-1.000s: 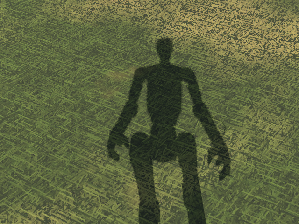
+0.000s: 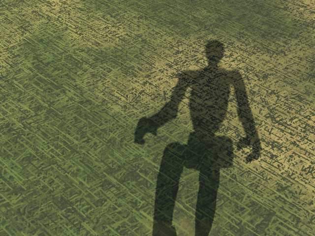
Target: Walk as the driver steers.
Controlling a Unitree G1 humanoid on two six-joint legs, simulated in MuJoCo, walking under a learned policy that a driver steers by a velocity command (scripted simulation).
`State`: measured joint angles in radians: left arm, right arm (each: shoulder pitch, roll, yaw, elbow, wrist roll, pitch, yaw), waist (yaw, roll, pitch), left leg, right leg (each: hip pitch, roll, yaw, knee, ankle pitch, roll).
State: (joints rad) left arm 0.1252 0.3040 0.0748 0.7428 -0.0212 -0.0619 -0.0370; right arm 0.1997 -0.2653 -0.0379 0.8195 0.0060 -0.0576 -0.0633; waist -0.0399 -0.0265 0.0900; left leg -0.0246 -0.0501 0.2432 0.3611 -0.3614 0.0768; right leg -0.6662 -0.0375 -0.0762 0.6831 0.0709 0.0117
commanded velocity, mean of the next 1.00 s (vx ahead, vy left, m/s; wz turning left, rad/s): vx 0.05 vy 0.00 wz -0.71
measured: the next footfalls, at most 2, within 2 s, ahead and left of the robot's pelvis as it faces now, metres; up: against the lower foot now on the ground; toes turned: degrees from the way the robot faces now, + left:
right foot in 0.06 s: +0.24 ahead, -0.06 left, +0.00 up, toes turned -5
left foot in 0.52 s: +0.34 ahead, +0.12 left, +0.00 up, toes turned -40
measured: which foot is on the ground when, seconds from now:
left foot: down 0.00-0.08, up 0.10-0.50, down 0.52-0.94, up 0.96-1.00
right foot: up 0.00-0.04, down 0.06-0.52, up 0.54-0.90, down 0.92-1.00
